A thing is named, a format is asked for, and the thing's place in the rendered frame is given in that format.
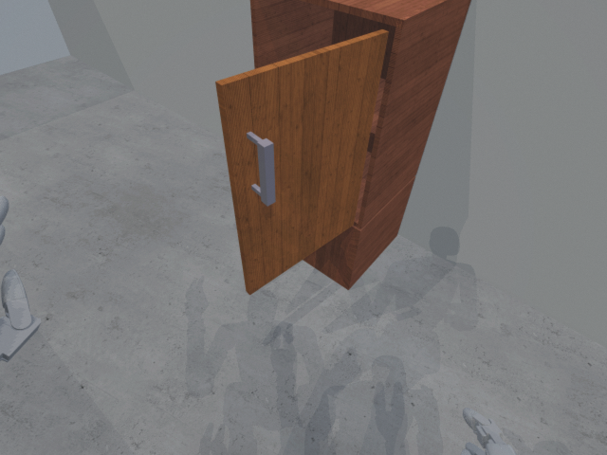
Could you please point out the robot left hand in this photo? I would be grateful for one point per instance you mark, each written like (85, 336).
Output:
(19, 325)

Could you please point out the robot right hand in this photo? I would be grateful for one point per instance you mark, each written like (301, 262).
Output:
(488, 434)

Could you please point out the handle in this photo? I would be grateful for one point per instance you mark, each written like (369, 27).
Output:
(266, 169)

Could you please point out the cupboard door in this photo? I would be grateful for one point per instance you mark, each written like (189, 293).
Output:
(317, 108)

